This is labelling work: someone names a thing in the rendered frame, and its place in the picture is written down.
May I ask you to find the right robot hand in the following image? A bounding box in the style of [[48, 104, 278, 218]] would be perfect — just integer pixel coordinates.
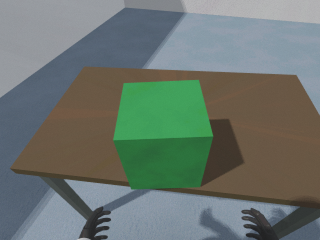
[[241, 208, 279, 240]]

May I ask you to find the table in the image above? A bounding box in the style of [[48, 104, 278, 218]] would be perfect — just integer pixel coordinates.
[[10, 66, 320, 239]]

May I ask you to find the carton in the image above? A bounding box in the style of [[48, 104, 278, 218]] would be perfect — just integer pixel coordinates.
[[113, 80, 214, 190]]

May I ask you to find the left robot hand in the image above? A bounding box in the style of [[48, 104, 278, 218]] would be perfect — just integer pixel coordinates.
[[78, 206, 111, 240]]

